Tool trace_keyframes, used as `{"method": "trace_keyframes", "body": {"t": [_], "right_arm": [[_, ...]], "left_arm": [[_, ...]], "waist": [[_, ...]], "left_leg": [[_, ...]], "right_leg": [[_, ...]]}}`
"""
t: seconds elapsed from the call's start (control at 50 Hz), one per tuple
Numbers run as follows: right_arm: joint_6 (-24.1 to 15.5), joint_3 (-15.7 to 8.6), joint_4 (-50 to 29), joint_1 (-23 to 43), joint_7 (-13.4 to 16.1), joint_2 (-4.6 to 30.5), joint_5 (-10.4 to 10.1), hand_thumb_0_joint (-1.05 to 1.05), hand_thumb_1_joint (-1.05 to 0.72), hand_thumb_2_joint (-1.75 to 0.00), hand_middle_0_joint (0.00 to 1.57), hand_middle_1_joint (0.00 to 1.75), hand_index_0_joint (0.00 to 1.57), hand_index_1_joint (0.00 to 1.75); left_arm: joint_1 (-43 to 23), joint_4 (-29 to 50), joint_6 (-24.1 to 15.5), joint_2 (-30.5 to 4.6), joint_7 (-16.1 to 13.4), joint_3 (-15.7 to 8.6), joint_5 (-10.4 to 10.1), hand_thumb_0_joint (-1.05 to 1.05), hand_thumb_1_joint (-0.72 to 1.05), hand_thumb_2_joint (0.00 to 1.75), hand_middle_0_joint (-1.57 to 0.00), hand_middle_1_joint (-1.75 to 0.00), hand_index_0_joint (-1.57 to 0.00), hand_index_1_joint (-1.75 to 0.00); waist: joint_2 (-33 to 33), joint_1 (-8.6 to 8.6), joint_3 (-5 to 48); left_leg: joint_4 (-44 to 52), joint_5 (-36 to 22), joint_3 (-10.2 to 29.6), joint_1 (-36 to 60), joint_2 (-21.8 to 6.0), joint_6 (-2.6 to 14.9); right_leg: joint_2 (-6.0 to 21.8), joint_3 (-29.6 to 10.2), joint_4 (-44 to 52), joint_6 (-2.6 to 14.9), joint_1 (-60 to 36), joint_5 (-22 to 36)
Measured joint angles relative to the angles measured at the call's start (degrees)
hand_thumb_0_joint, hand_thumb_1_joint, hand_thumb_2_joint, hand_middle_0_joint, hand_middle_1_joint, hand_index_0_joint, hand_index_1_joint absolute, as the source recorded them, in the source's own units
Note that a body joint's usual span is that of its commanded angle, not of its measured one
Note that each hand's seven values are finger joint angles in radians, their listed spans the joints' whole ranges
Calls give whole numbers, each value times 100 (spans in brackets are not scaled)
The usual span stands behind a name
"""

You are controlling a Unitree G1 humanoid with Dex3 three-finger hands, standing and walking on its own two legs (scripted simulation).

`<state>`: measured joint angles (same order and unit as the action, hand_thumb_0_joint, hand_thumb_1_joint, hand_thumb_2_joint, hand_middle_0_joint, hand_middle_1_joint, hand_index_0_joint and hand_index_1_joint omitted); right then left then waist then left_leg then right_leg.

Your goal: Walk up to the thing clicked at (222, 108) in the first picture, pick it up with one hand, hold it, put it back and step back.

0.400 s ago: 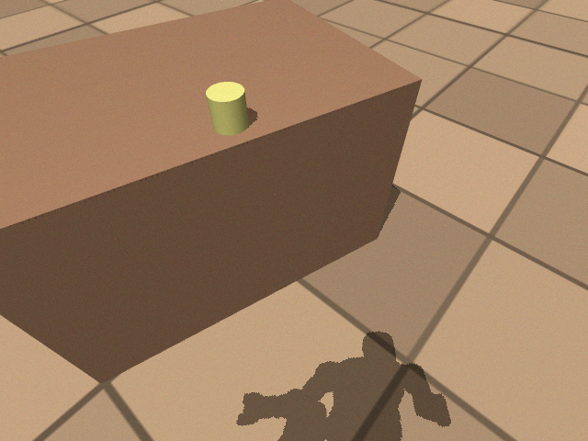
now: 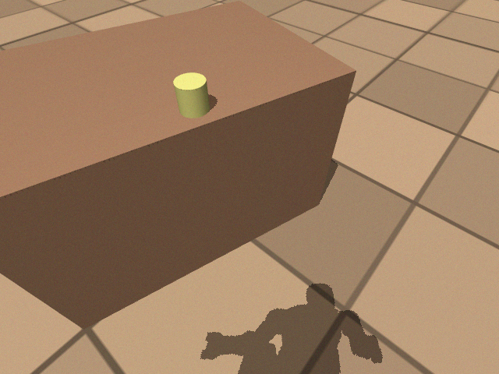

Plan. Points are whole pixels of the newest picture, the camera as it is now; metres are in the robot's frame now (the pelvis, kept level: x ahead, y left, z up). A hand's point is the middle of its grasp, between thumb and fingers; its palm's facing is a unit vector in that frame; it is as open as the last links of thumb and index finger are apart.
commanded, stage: stand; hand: right
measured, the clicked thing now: (192, 95) +0.78 +0.20 +0.01
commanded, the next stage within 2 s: walk up in 0.72 s
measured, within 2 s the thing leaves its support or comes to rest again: neither
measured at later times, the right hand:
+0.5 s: hand out of the picture +0.08 -0.25 -0.16, palm faces -0.03 +0.94 -0.34, open 7.4 cm
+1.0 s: hand out of the picture +0.15 -0.22 -0.14, palm faces -0.21 +0.89 -0.41, open 7.4 cm
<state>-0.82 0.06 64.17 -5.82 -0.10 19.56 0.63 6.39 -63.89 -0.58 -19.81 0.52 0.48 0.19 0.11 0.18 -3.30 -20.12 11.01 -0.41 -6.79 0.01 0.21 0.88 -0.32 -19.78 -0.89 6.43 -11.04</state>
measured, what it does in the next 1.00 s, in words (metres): lifts its left foot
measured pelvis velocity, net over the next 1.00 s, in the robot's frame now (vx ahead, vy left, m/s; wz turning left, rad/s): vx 0.04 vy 0.06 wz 0.20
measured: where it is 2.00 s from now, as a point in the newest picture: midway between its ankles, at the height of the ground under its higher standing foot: (227, 342)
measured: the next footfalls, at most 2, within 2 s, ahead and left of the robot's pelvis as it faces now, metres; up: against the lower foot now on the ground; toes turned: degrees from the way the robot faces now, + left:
left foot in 1.04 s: +0.14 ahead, +0.25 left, +0.00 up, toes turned +17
right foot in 1.50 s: +0.38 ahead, +0.04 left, +0.00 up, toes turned +21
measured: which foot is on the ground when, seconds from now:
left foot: down 0.00-0.76, up 0.78-1.00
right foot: down 0.00-1.00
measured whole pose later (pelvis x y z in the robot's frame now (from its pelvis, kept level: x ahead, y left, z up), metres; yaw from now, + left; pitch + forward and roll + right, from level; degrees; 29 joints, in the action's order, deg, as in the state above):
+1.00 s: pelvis +0.04 +0.06 -0.02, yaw +12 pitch -3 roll -2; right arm 1.7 -6.4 53.4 -14.3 -6.2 25.2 2.2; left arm 12.2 -54.0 -2.5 -25.7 2.0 -5.8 2.9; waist 0.7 0.6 -4.6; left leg -40.7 17.3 0.1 -24.6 -7.3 -0.3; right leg 7.2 9.9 -26.1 -2.4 2.1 -20.6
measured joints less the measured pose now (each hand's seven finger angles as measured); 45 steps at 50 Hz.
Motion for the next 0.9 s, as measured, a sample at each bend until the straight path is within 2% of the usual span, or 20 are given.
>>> {"method": "trace_keyframes", "body": {"t": [0.72,0.76,0.8,0.86,0.9], "right_arm": [[13,8,-3,-47,5,12,2,1,-91,-90,21,30,20,30],[101,-118,-221,-200,-120,59,36,1,-91,-90,21,30,20,30],[231,-217,-394,-402,-241,127,113,1,-91,-90,21,30,20,30],[374,-359,-579,-612,-410,246,207,1,-91,-90,21,30,20,30],[379,-458,-749,-695,-510,355,210,1,-91,-90,21,30,20,30]], "left_arm": [[64,2,14,-17,-3,-11,9,1,90,90,-20,-30,-21,-30],[89,151,-27,-15,69,-142,49,1,90,90,-20,-30,-21,-30],[154,386,-132,-60,88,-301,124,1,90,90,-20,-30,-21,-30],[314,699,-211,-165,58,-465,190,1,90,90,-21,-30,-21,-30],[421,807,-226,-263,56,-531,226,1,90,90,-21,-30,-21,-30]], "waist": [[19,-2,3],[-56,-71,15],[-84,-80,48],[-43,51,62],[-33,71,11]], "left_leg": [[44,-9,34,28,29,21],[-399,278,211,-215,32,96],[-1428,855,218,-710,18,149],[-2769,1157,50,-1431,-119,71],[-2990,1150,52,-1714,-308,0]], "right_leg": [[30,36,96,-24,-68,21],[18,210,-88,29,-15,-219],[53,439,-180,51,-18,-220],[178,627,-210,87,-115,-383],[273,739,-166,65,-254,-448]]}}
